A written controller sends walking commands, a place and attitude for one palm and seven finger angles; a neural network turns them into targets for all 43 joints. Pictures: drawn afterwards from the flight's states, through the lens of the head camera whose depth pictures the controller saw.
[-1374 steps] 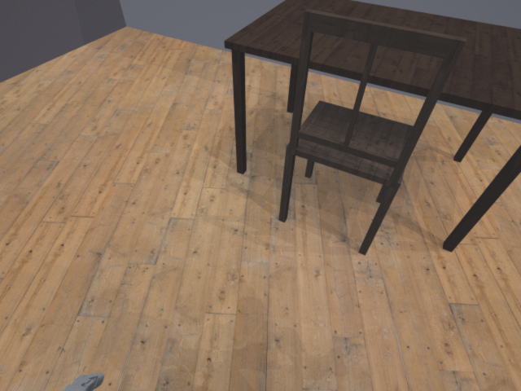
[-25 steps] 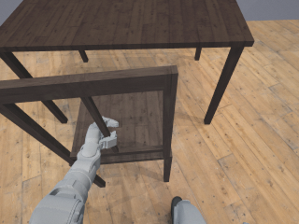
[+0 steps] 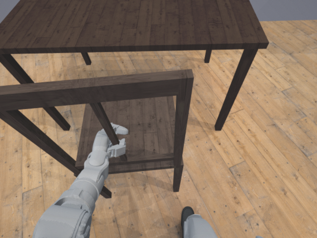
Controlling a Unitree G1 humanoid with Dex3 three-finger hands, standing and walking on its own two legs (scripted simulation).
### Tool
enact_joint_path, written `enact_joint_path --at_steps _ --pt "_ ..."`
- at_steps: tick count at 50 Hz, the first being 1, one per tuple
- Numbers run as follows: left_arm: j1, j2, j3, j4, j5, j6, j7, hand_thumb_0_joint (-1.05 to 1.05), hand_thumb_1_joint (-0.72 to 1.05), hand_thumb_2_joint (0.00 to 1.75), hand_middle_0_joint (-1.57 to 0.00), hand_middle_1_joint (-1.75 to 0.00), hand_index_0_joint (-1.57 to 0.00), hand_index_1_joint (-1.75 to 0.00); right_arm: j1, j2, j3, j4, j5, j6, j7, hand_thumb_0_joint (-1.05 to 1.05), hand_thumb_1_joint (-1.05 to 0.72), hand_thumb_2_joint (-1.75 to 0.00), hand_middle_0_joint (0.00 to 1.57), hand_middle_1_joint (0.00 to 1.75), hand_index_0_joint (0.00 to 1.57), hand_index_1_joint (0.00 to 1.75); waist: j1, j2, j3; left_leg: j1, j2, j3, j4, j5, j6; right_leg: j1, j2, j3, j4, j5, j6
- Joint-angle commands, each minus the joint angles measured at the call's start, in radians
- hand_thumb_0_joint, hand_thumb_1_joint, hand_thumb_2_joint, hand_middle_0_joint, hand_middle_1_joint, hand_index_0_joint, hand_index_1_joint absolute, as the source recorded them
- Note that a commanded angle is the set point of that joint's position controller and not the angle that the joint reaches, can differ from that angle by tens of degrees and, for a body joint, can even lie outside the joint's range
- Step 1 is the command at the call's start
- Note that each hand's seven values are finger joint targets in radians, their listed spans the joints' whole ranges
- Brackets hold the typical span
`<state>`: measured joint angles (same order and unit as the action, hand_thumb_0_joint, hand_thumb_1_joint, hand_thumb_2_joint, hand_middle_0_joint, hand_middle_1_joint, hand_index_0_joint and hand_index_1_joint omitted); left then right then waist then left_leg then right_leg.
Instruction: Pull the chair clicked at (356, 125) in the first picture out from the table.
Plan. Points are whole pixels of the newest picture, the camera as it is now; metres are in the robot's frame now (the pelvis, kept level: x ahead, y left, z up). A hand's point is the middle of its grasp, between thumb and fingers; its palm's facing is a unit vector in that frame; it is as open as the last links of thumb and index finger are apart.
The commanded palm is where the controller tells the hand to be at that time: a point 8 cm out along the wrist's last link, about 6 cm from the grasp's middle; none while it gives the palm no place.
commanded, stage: step backward, pulling the chair out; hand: left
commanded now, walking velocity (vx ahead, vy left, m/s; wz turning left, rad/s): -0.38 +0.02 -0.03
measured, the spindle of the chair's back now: (113, 137) +0.38 +0.14 -0.02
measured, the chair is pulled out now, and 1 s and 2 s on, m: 0.24 0.24 0.25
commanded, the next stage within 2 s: stop walking, hand still on the chair in 1.14 s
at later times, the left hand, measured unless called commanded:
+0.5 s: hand (121, 146) +0.37 +0.12 -0.05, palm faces +0.00 -0.98 -0.22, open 5.2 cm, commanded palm +0.38 +0.17 -0.04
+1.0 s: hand (121, 146) +0.37 +0.12 -0.05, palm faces -0.02 -0.98 -0.22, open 5.2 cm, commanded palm +0.38 +0.17 -0.04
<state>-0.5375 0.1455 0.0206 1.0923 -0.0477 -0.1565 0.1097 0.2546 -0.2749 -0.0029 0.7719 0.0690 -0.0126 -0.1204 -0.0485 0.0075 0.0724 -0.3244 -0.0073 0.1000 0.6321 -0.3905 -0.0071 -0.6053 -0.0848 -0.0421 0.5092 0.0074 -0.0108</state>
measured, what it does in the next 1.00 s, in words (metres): stands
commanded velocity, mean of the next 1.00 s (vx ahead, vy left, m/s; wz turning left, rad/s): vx -0.38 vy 0.00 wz -0.03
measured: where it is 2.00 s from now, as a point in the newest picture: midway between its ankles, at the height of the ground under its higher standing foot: outside the picture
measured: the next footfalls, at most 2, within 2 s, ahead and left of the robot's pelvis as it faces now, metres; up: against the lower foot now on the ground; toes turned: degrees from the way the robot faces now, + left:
none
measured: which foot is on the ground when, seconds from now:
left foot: down 0.00-1.00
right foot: down 0.00-1.00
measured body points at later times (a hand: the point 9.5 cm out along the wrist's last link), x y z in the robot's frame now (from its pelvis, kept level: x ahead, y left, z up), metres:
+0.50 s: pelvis +0.01 +0.00 +0.00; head +0.08 -0.03 +0.44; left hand +0.36 +0.17 -0.04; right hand +0.09 -0.27 -0.14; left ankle -0.04 +0.12 -0.72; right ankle +0.16 -0.12 -0.72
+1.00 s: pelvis +0.01 +0.01 +0.00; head +0.07 -0.02 +0.44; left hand +0.36 +0.17 -0.04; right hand +0.06 -0.27 -0.14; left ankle -0.04 +0.12 -0.72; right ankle +0.16 -0.12 -0.72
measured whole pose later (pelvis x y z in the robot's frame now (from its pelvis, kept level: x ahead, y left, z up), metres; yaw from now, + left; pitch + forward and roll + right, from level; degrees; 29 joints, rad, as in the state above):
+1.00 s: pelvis +0.01 +0.01 +0.00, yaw -1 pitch +3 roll +3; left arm -0.52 0.15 0.01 1.08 -0.05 -0.14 0.10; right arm 0.30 -0.27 0.00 0.75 0.06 0.00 -0.13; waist -0.05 -0.01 0.07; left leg -0.29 -0.02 0.12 0.65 -0.41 0.00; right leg -0.60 -0.10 -0.03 0.57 -0.03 0.00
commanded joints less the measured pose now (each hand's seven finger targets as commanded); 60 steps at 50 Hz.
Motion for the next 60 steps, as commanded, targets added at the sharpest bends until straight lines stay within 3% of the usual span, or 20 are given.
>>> enact_joint_path --at_steps 1,3,6,7,11,14,15,22,26,30,33,36,40,44,47,51,53,57,59,60 --pt "-0.382 0.211 0.027 -0.232 0.007 -0.073 0.017 0.00 0.90 0.90 -0.50 -1.45 -0.50 -1.45 0.052 -0.148 -0.042 -0.089 -0.001 -0.024 -0.025 0.00 -0.90 -0.90 0.20 0.30 0.20 0.30 0.031 0.036 -0.381 -0.036 0.163 -0.135 -0.208 0.016 0.034 0.347 -0.081 0.094 0.009 -0.207 0.010" --pt "-0.395 0.189 0.015 -0.260 0.008 -0.074 0.014 0.00 0.90 0.90 -0.50 -1.45 -0.50 -1.45 0.040 -0.135 -0.036 -0.113 -0.002 -0.021 -0.026 0.00 -0.90 -0.90 0.20 0.30 0.20 0.30 0.036 0.052 -0.367 -0.070 0.187 -0.131 -0.195 0.117 0.025 0.349 -0.065 0.086 0.108 -0.116 0.003" --pt "-0.409 0.185 0.015 -0.271 0.000 -0.069 0.011 0.00 0.90 0.90 -0.50 -1.45 -0.50 -1.45 0.041 -0.132 -0.047 -0.118 -0.012 -0.014 -0.038 0.00 -0.90 -0.90 0.20 0.30 0.20 0.30 0.029 -0.019 -0.371 -0.045 0.198 -0.132 -0.143 0.223 0.006 0.358 -0.088 0.105 0.150 0.078 -0.015" --pt "-0.404 0.174 0.004 -0.275 0.004 -0.068 0.007 0.00 0.90 0.90 -0.50 -1.45 -0.50 -1.45 0.044 -0.129 -0.043 -0.118 -0.013 -0.010 -0.033 0.00 -0.90 -0.90 0.20 0.30 0.20 0.30 0.026 0.003 -0.355 -0.071 0.190 -0.121 -0.131 0.183 0.002 0.340 -0.100 0.129 0.162 0.061 -0.026" --pt "-0.359 0.177 0.013 -0.238 -0.004 -0.059 0.007 0.00 0.90 0.90 -0.50 -1.45 -0.50 -1.45 0.062 -0.130 -0.056 -0.101 -0.013 -0.003 -0.038 0.00 -0.90 -0.90 0.20 0.30 0.20 0.30 0.027 -0.110 -0.349 -0.072 0.137 -0.122 -0.052 0.011 -0.002 0.326 -0.153 0.205 0.074 0.029 -0.054" --pt "-0.355 0.180 0.014 -0.223 0.004 -0.064 0.002 0.00 0.90 0.90 -0.50 -1.45 -0.50 -1.45 0.082 -0.125 -0.049 -0.087 -0.010 -0.004 -0.026 0.00 -0.90 -0.90 0.20 0.30 0.20 0.30 0.021 -0.139 -0.361 -0.024 0.082 -0.102 -0.027 -0.101 -0.001 0.272 -0.172 0.232 -0.041 -0.095 -0.048" --pt "-0.352 0.181 0.017 -0.212 0.006 -0.066 0.002 0.00 0.90 0.90 -0.50 -1.45 -0.50 -1.45 0.084 -0.124 -0.047 -0.084 -0.009 -0.006 -0.025 0.00 -0.90 -0.90 0.20 0.30 0.20 0.30 0.021 -0.153 -0.368 -0.014 0.076 -0.104 -0.040 -0.107 0.003 0.273 -0.168 0.224 -0.062 -0.136 -0.041" --pt "-0.371 0.189 0.016 -0.239 0.004 -0.071 0.012 0.00 0.90 0.90 -0.50 -1.45 -0.50 -1.45 0.050 -0.134 -0.043 -0.098 -0.004 -0.014 -0.029 0.00 -0.90 -0.90 0.20 0.30 0.20 0.30 0.031 -0.031 -0.384 -0.031 0.150 -0.122 -0.133 0.059 0.017 0.339 -0.111 0.140 0.056 -0.070 -0.011" --pt "-0.374 0.195 0.017 -0.246 0.001 -0.067 0.014 0.00 0.90 0.90 -0.50 -1.45 -0.50 -1.45 0.058 -0.139 -0.052 -0.098 -0.006 -0.008 -0.032 0.00 -0.90 -0.90 0.20 0.30 0.20 0.30 0.026 -0.071 -0.395 -0.021 0.132 -0.119 -0.092 0.031 0.002 0.350 -0.148 0.175 0.017 -0.006 -0.033" --pt "-0.369 0.185 0.013 -0.239 0.003 -0.070 0.010 0.00 0.90 0.90 -0.50 -1.45 -0.50 -1.45 0.062 -0.132 -0.046 -0.102 -0.003 -0.006 -0.027 0.00 -0.90 -0.90 0.20 0.30 0.20 0.30 0.024 -0.086 -0.385 -0.015 0.117 -0.109 -0.096 -0.011 0.003 0.315 -0.137 0.175 -0.008 -0.077 -0.024" --pt "-0.370 0.193 0.020 -0.245 0.004 -0.069 0.013 0.00 0.90 0.90 -0.50 -1.45 -0.50 -1.45 0.058 -0.133 -0.046 -0.104 -0.003 -0.006 -0.029 0.00 -0.90 -0.90 0.20 0.30 0.20 0.30 0.028 -0.033 -0.382 -0.036 0.142 -0.114 -0.121 0.031 0.011 0.334 -0.116 0.151 0.040 -0.070 -0.016" --pt "-0.375 0.207 0.025 -0.238 0.000 -0.062 0.016 0.00 0.90 0.90 -0.50 -1.45 -0.50 -1.45 0.061 -0.140 -0.052 -0.096 -0.006 -0.004 -0.032 0.00 -0.90 -0.90 0.20 0.30 0.20 0.30 0.027 -0.069 -0.378 -0.039 0.132 -0.117 -0.091 -0.012 0.005 0.354 -0.147 0.182 0.004 -0.044 -0.029" --pt "-0.362 0.213 0.030 -0.219 0.007 -0.057 0.013 0.00 0.90 0.90 -0.50 -1.45 -0.50 -1.45 0.085 -0.133 -0.046 -0.088 -0.001 -0.003 -0.019 0.00 -0.90 -0.90 0.20 0.30 0.20 0.30 0.022 -0.137 -0.384 -0.001 0.069 -0.090 -0.055 -0.141 -0.001 0.306 -0.183 0.226 -0.133 -0.186 -0.036" --pt "-0.378 0.212 0.033 -0.229 0.008 -0.064 0.013 0.00 0.90 0.90 -0.50 -1.45 -0.50 -1.45 0.078 -0.140 -0.042 -0.092 -0.001 -0.012 -0.019 0.00 -0.90 -0.90 0.20 0.30 0.20 0.30 0.025 -0.061 -0.402 0.010 0.113 -0.109 -0.146 -0.067 0.015 0.326 -0.125 0.153 -0.077 -0.200 -0.007" --pt "-0.395 0.206 0.028 -0.249 0.007 -0.066 0.015 0.00 0.90 0.90 -0.50 -1.45 -0.50 -1.45 0.054 -0.146 -0.040 -0.108 -0.004 -0.014 -0.026 0.00 -0.90 -0.90 0.20 0.30 0.20 0.30 0.034 0.079 -0.368 -0.045 0.194 -0.143 -0.204 0.096 0.029 0.346 -0.069 0.094 0.096 -0.119 0.000" --pt "-0.414 0.187 0.018 -0.268 -0.003 -0.064 0.012 0.00 0.90 0.90 -0.50 -1.45 -0.50 -1.45 0.046 -0.136 -0.047 -0.121 -0.012 -0.009 -0.035 0.00 -0.90 -0.90 0.20 0.30 0.20 0.30 0.033 0.001 -0.337 -0.099 0.210 -0.147 -0.146 0.161 0.013 0.358 -0.092 0.121 0.183 0.022 -0.026" --pt "-0.393 0.174 0.016 -0.260 -0.001 -0.064 0.009 0.00 0.90 0.90 -0.50 -1.45 -0.50 -1.45 0.066 -0.131 -0.050 -0.113 -0.012 -0.005 -0.031 0.00 -0.90 -0.90 0.20 0.30 0.20 0.30 0.029 -0.044 -0.343 -0.096 0.175 -0.127 -0.092 0.093 0.001 0.336 -0.125 0.171 0.156 0.043 -0.050" --pt "-0.357 0.204 0.035 -0.214 0.003 -0.057 0.008 0.00 0.90 0.90 -0.50 -1.45 -0.50 -1.45 0.101 -0.136 -0.055 -0.082 -0.012 -0.008 -0.025 0.00 -0.90 -0.90 0.20 0.30 0.20 0.30 0.022 -0.146 -0.352 -0.036 0.084 -0.107 -0.002 -0.124 -0.004 0.283 -0.188 0.267 -0.040 -0.065 -0.066" --pt "-0.356 0.206 0.036 -0.195 0.007 -0.058 0.005 0.00 0.90 0.90 -0.50 -1.45 -0.50 -1.45 0.108 -0.130 -0.050 -0.072 -0.008 -0.012 -0.019 0.00 -0.90 -0.90 0.20 0.30 0.20 0.30 0.020 -0.194 -0.368 0.006 0.059 -0.092 -0.009 -0.150 -0.001 0.271 -0.198 0.251 -0.109 -0.157 -0.051" --pt "-0.362 0.206 0.035 -0.192 0.009 -0.062 0.004 0.00 0.90 0.90 -0.50 -1.45 -0.50 -1.45 0.106 -0.127 -0.047 -0.067 -0.007 -0.016 -0.017 0.00 -0.90 -0.90 0.20 0.30 0.20 0.30 0.018 -0.185 -0.377 0.030 0.060 -0.087 -0.038 -0.134 0.002 0.269 -0.192 0.240 -0.123 -0.181 -0.042"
